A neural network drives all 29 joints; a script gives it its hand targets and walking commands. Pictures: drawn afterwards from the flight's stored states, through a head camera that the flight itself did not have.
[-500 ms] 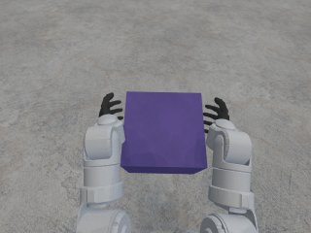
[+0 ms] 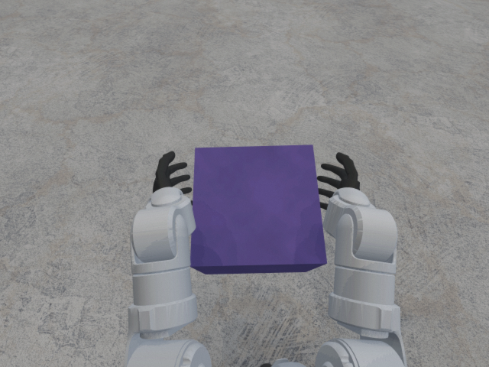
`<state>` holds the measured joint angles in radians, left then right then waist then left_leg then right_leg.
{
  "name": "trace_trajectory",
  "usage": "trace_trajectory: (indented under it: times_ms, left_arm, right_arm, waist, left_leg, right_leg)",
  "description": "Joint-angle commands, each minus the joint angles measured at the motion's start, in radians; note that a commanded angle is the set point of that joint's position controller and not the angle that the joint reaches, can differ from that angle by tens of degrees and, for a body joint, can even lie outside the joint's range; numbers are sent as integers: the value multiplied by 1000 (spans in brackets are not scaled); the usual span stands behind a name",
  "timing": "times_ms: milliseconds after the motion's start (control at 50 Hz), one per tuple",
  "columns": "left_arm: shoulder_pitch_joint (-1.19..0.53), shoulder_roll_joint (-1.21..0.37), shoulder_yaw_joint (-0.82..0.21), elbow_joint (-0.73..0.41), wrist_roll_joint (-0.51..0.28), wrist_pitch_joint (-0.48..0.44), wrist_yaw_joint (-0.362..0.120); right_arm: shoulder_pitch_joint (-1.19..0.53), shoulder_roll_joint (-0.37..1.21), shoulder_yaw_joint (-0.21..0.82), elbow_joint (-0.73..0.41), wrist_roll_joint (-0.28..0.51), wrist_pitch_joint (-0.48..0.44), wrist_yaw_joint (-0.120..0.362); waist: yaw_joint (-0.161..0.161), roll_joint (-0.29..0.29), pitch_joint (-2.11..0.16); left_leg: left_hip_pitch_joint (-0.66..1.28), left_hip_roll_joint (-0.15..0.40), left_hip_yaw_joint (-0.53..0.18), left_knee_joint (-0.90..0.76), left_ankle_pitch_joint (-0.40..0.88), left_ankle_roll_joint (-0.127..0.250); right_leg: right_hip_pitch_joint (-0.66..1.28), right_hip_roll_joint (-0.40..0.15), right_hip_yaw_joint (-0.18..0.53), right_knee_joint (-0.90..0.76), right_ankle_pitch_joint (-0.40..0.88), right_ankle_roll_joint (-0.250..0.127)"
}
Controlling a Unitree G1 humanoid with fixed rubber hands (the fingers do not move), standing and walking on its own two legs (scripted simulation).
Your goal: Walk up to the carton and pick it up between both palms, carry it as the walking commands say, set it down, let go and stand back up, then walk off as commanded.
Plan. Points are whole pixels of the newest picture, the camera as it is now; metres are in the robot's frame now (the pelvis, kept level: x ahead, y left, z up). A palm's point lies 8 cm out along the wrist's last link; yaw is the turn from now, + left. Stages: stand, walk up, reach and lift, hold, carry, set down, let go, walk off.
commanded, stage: carry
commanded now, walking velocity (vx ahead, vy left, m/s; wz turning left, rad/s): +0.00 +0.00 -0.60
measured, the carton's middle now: (254, 214) +0.37 +0.00 +0.03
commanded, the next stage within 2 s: none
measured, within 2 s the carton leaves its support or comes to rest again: neither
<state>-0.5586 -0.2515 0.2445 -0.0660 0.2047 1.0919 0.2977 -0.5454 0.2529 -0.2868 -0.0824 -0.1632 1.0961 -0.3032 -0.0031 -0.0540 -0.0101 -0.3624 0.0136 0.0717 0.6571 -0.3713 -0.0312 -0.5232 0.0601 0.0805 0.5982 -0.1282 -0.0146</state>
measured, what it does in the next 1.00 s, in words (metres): walks backwards, turning right: right foot, then left foot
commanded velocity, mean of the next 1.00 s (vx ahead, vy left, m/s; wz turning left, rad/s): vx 0.00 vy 0.00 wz -0.23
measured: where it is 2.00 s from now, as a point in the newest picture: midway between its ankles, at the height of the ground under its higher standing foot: outside the picture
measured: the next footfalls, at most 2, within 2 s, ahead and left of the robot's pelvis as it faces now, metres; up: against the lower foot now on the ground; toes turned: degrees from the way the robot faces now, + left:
right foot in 0.34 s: -0.02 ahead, -0.15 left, +0.00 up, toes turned -23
left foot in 0.70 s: -0.01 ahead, +0.09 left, +0.00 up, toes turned -17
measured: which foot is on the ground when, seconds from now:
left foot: down 0.00-0.34, up 0.36-0.68, down 0.70-1.00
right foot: down 0.00-0.00, up 0.02-0.32, down 0.34-1.00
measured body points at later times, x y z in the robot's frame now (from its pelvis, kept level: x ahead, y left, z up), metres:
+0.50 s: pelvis -0.07 -0.02 +0.00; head -0.04 -0.04 +0.45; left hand +0.30 -0.03 +0.10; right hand +0.19 -0.28 +0.09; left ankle -0.03 +0.11 -0.66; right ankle -0.06 -0.13 -0.72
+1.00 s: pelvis -0.10 +0.01 +0.01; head -0.14 +0.03 +0.46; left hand +0.26 +0.03 +0.14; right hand +0.16 -0.23 +0.14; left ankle -0.05 +0.10 -0.72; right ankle -0.06 -0.13 -0.72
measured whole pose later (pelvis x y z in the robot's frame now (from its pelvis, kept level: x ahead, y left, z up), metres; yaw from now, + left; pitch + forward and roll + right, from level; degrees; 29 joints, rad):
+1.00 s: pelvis -0.10 +0.01 +0.01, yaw -21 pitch +0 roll +0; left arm -0.58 -0.22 0.25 0.10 0.21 1.14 0.29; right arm -0.55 0.25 -0.30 0.04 -0.24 1.15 -0.29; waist 0.04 -0.03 -0.11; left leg -0.29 0.01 0.08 0.58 -0.29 0.02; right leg -0.39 -0.01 -0.02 0.51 -0.12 -0.01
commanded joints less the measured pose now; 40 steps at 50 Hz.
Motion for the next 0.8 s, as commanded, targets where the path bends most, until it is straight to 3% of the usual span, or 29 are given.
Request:
trace_trajectory:
  times_ms: [0, 20, 40, 60, 80, 120, 180, 240, 280, 300, 320, 340, 360, 380, 420, 480, 580, 620, 660, 680, 700, 720, 740, 780]
  left_arm:
    - [-561, -903, -641, 54, -359, 30, -226]
    - [-629, -912, -651, 51, -366, 26, -225]
    - [-670, -913, -658, 64, -378, 24, -228]
    - [-660, -927, -671, 69, -390, 25, -232]
    - [-675, -938, -687, 68, -402, 25, -234]
    - [-650, -949, -700, 64, -411, 26, -234]
    - [-600, -918, -682, 85, -404, 38, -225]
    - [-551, -899, -649, 111, -396, 54, -222]
    - [-534, -897, -624, 129, -387, 61, -222]
    - [-522, -892, -613, 137, -382, 63, -222]
    - [-485, -889, -601, 147, -374, 65, -225]
    - [-502, -880, -596, 153, -367, 56, -225]
    - [-532, -886, -592, 147, -365, 41, -222]
    - [-496, -893, -589, 114, -361, 40, -225]
    - [-506, -905, -580, 49, -337, 17, -229]
    - [-484, -883, -544, 12, -308, -6, -222]
    - [-414, -837, -534, 51, -285, 8, -216]
    - [-438, -834, -544, 53, -292, 16, -217]
    - [-460, -836, -557, 71, -300, 25, -215]
    - [-443, -839, -561, 93, -298, 30, -216]
    - [-443, -854, -577, 94, -306, 35, -222]
    - [-546, -880, -613, 64, -329, 32, -231]
    - [-618, -901, -629, 66, -341, 30, -234]
    - [-628, -917, -643, 57, -368, 34, -240]
  right_arm:
    - [-533, 861, 578, 80, 306, 16, 234]
    - [-575, 869, 597, 44, 310, 7, 234]
    - [-607, 857, 599, 38, 300, 4, 232]
    - [-591, 860, 591, 37, 295, 4, 232]
    - [-585, 859, 573, 43, 289, 2, 232]
    - [-553, 853, 560, 32, 287, 1, 229]
    - [-520, 811, 545, 31, 278, 14, 221]
    - [-503, 791, 539, 33, 277, 30, 218]
    - [-517, 789, 541, 36, 281, 38, 217]
    - [-513, 789, 541, 44, 283, 39, 217]
    - [-503, 796, 546, 48, 284, 41, 219]
    - [-550, 805, 579, 26, 299, 42, 221]
    - [-638, 822, 626, -2, 332, 39, 227]
    - [-612, 860, 644, 10, 351, 40, 233]
    - [-661, 919, 696, -20, 393, 25, 252]
    - [-707, 929, 736, -63, 439, 11, 257]
    - [-654, 884, 714, -39, 418, 27, 246]
    - [-613, 873, 688, -6, 398, 36, 244]
    - [-574, 867, 656, 31, 374, 44, 242]
    - [-547, 867, 637, 50, 359, 46, 244]
    - [-534, 859, 620, 63, 340, 44, 247]
    - [-576, 865, 605, 59, 326, 32, 247]
    - [-620, 864, 602, 46, 319, 29, 248]
    - [-585, 873, 584, 58, 305, 32, 246]
  waist:
    - [-3, 318, -389]
    - [1, 356, -347]
    - [5, 232, -305]
    - [5, 150, -293]
    - [4, 146, -290]
    - [2, 221, -312]
    - [-8, 278, -354]
    - [-17, 327, -379]
    - [-6, 314, -396]
    - [1, 269, -408]
    - [11, 190, -433]
    - [19, -76, -438]
    - [26, -250, -417]
    - [21, -163, -429]
    - [25, -98, -421]
    - [29, -92, -460]
    - [39, -112, -478]
    - [34, -126, -467]
    - [14, -106, -466]
    - [11, -67, -464]
    - [11, 89, -420]
    - [13, 255, -367]
    - [13, 253, -329]
    - [16, 164, -331]
  left_leg:
    - [344, 387, -390, -317, 133, 138]
    - [304, 506, -391, -310, 333, 211]
    - [234, 482, -329, -294, 374, 214]
    - [202, 429, -242, -292, 356, 189]
    - [220, 371, -140, -266, 393, 158]
    - [290, 310, -29, -190, 566, 121]
    - [350, 323, 0, -128, 744, 126]
    - [349, 341, 24, -85, 761, 115]
    - [351, 333, 59, -11, 700, 76]
    - [306, 319, 87, 41, 623, 31]
    - [182, 308, 89, 102, 472, -18]
    - [-99, 218, 106, 244, 84, -83]
    - [-282, 140, 93, 360, -297, -112]
    - [-293, 146, 9, 437, -298, -102]
    - [-293, 131, -28, 478, -180, -64]
    - [-242, 100, -32, 443, -95, -47]
    - [-122, 43, -26, 266, -113, -13]
    - [-38, 15, -11, 132, -113, 1]
    - [79, -8, 33, -141, 12, 15]
    - [207, 42, -5, -232, 103, 29]
    - [243, 172, -184, -284, 92, 72]
    - [182, 267, -294, -309, 172, 122]
    - [152, 280, -268, -319, 147, 136]
    - [92, 223, -169, -292, 87, 108]
  right_leg:
    - [-114, -27, -8, 165, -247, 33]
    - [-175, -35, -80, 408, -419, 37]
    - [-154, -71, -82, 527, -410, 38]
    - [-127, -85, -74, 588, -373, 41]
    - [-124, -93, -79, 571, -329, 43]
    - [-113, -70, -132, 474, -330, 56]
    - [-62, -50, -199, 335, -345, 71]
    - [28, -36, -247, 167, -329, 66]
    - [111, -22, -283, -53, -216, 61]
    - [212, -48, -265, -187, -94, 62]
    - [370, -137, -145, -218, 1, 53]
    - [547, -330, 146, -146, 531, -43]
    - [610, -412, 271, -85, 842, -160]
    - [606, -393, 227, -69, 824, -175]
    - [552, -350, 126, -90, 599, -161]
    - [514, -304, 61, -99, 409, -159]
    - [449, -296, 101, -155, 246, -175]
    - [408, -277, 100, -168, 194, -165]
    - [391, -237, 83, -131, 102, -128]
    - [293, -221, 70, -112, 24, -92]
    - [170, -157, 13, -52, -49, -44]
    - [133, -106, -37, -20, -140, -16]
    - [126, -92, -56, -8, -195, -6]
    - [233, -102, -52, -60, -124, -8]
